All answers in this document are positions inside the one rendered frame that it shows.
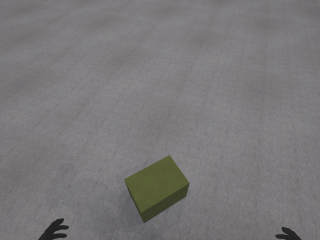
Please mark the left robot hand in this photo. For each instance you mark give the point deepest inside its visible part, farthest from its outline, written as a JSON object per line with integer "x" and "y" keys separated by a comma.
{"x": 55, "y": 226}

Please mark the carton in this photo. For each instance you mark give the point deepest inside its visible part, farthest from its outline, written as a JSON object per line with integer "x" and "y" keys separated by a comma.
{"x": 157, "y": 187}

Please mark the right robot hand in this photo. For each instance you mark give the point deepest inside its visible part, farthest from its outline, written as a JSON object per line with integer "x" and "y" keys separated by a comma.
{"x": 291, "y": 235}

